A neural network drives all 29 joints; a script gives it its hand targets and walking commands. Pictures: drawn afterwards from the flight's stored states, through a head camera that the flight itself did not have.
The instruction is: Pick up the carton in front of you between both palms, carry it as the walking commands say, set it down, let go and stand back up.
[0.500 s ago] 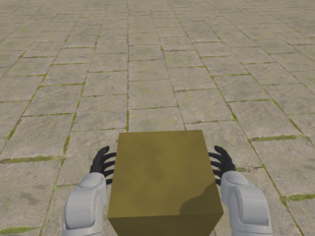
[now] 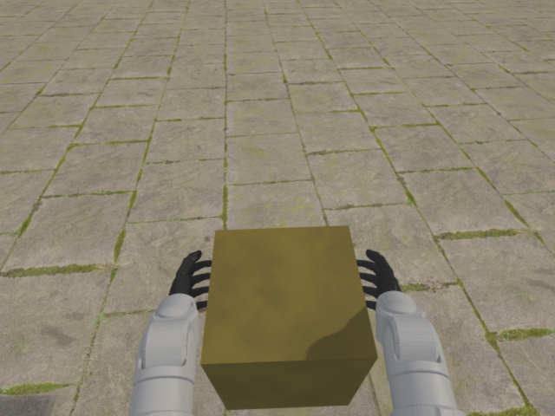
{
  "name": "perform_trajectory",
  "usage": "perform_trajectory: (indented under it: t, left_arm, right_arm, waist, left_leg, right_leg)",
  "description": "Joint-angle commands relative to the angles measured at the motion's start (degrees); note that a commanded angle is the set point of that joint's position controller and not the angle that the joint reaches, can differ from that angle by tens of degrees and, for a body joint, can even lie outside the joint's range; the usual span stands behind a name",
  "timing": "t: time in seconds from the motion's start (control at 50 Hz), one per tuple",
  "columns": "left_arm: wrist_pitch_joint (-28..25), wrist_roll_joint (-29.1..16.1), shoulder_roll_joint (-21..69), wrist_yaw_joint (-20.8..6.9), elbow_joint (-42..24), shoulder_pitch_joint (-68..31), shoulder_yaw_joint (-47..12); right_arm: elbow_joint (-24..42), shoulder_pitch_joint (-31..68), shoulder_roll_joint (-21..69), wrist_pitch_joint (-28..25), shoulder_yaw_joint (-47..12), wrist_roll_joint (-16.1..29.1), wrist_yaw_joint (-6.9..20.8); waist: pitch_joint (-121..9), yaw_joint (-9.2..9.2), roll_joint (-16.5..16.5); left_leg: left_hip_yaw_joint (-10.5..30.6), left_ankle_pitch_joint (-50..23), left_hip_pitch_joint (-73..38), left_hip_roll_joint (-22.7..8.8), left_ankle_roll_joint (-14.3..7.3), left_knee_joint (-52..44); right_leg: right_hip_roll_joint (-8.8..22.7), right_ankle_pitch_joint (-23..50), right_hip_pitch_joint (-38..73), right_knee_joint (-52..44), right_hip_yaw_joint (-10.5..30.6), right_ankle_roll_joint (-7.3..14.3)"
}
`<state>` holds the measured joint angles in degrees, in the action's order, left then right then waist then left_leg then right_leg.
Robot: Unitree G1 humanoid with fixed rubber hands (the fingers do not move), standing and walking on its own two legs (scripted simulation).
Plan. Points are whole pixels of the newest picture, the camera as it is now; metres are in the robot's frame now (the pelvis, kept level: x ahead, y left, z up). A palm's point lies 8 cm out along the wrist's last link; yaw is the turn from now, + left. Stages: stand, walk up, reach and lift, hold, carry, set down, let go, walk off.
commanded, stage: carry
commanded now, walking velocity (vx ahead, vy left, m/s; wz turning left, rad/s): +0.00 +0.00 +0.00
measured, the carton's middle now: (285, 322) +0.30 +0.00 -0.05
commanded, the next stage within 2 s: hold in 1.04 s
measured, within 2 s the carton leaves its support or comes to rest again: neither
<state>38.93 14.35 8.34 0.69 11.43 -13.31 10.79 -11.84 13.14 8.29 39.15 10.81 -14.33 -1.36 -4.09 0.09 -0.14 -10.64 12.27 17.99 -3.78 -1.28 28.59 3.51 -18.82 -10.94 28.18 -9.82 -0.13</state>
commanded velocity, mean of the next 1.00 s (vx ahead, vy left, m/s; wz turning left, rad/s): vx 0.00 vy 0.00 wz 0.00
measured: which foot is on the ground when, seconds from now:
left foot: down 0.00-1.00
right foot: down 0.00-1.00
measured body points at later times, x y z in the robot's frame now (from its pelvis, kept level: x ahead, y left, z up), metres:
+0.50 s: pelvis -0.01 -0.01 +0.00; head -0.03 -0.01 +0.45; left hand +0.29 +0.14 +0.03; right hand +0.29 -0.16 +0.03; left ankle +0.03 +0.10 -0.74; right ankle -0.05 -0.11 -0.74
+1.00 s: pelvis -0.02 -0.02 +0.00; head -0.03 -0.02 +0.45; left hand +0.29 +0.14 +0.03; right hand +0.28 -0.17 +0.03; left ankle +0.03 +0.11 -0.74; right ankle -0.05 -0.11 -0.74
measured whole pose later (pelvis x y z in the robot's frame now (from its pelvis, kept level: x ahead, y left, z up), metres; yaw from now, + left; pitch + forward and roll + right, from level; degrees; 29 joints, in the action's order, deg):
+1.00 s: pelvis -0.02 -0.02 +0.00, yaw +0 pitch +2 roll +0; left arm 42.0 13.8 8.2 0.9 9.0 -12.7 10.1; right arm -9.1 12.3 8.1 42.4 9.8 -13.8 -1.6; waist -4.9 0.0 0.0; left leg -9.9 10.5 19.6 -5.1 -0.1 28.7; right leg 2.5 -18.4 -13.0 29.7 -10.3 1.4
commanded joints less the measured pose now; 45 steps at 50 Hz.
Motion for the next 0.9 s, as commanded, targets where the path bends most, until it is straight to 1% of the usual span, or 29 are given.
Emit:
perform_trajectory:
  t: [0.0, 0.04, 0.12, 0.24, 0.88]
  left_arm:
    - [-1.7, -13.7, 51.1, -12.2, -3.5, -23.2, -32.4]
    - [-0.2, -14.5, 51.5, -12.1, -5.0, -22.1, -33.5]
    - [1.6, -13.9, 50.1, -11.9, -4.9, -20.3, -32.3]
    - [1.5, -14.3, 50.5, -12.0, -5.4, -21.9, -32.5]
    - [1.6, -14.3, 50.9, -12.3, -4.4, -22.3, -32.0]
  right_arm:
    - [5.1, 25.5, 50.4, -2.3, -32.6, 14.4, 12.9]
    - [6.7, 24.4, 50.9, -0.8, -33.8, 15.2, 12.8]
    - [6.9, 22.7, 49.4, 1.0, -32.6, 14.7, 12.6]
    - [7.2, 24.2, 49.8, 0.9, -32.8, 15.1, 12.7]
    - [6.4, 24.5, 50.3, 1.2, -32.6, 15.1, 12.9]
  waist:
    - [-14.4, -0.08, 0.3]
    - [-14.8, -0.1, 0.3]
    - [-14.3, -0.09, 0.2]
    - [-13.2, -0.09, 0.3]
    - [-13.8, -0.08, 0.1]
  left_leg:
    - [6.3, -14.5, -8.8, -6.1, -0.4, -2.4]
    - [6.2, -15.4, -8.8, -6.1, -0.3, -2.1]
    - [6.2, -15.6, -8.1, -6.2, -0.2, -1.9]
    - [6.4, -13.5, -7.4, -6.1, 0.0, -2.5]
    - [6.3, -12.4, -7.1, -6.1, 0.6, -2.1]
  right_leg:
    - [5.8, 12.6, 0.9, -4.0, 5.1, 0.7]
    - [5.8, 13.4, 1.0, -3.7, 5.1, 0.6]
    - [5.8, 13.9, 0.5, -3.5, 5.1, 0.6]
    - [5.9, 12.3, -0.4, -4.0, 5.4, 0.9]
    - [5.8, 12.8, -1.3, -4.1, 5.7, 1.6]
